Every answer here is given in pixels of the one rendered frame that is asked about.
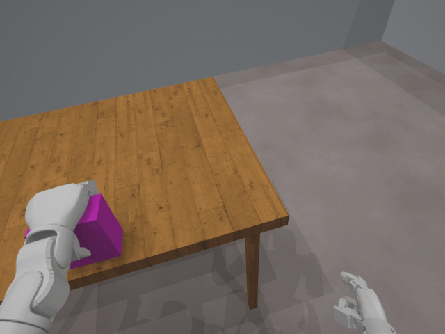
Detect left robot forearm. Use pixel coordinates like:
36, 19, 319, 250
0, 225, 74, 334

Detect table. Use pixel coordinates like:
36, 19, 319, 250
0, 77, 289, 310

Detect right robot forearm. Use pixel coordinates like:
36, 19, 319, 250
361, 318, 396, 334

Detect robot right hand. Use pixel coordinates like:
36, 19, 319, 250
334, 272, 387, 333

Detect sponge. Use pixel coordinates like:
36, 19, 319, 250
24, 194, 123, 269

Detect robot left hand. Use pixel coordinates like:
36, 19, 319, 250
25, 180, 99, 262

